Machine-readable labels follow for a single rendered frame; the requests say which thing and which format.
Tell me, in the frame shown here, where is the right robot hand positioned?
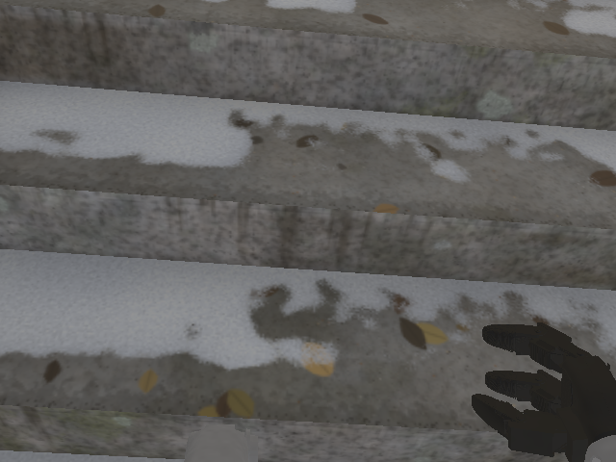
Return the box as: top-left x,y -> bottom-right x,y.
472,322 -> 616,462

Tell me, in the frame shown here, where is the left robot thigh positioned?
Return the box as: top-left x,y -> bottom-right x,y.
185,424 -> 258,462

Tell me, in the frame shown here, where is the right robot forearm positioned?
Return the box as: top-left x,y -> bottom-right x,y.
584,435 -> 616,462

